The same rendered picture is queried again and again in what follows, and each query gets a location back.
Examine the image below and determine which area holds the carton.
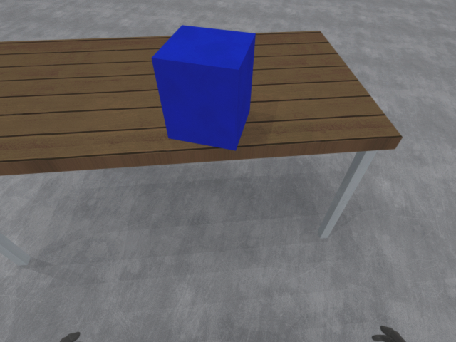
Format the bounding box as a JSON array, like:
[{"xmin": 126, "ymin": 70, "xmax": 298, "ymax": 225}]
[{"xmin": 152, "ymin": 25, "xmax": 256, "ymax": 151}]

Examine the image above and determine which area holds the table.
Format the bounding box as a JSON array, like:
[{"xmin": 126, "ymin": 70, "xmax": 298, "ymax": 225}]
[{"xmin": 0, "ymin": 31, "xmax": 403, "ymax": 266}]

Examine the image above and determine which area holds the robot right hand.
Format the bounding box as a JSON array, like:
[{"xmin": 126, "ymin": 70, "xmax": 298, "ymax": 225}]
[{"xmin": 372, "ymin": 326, "xmax": 406, "ymax": 342}]

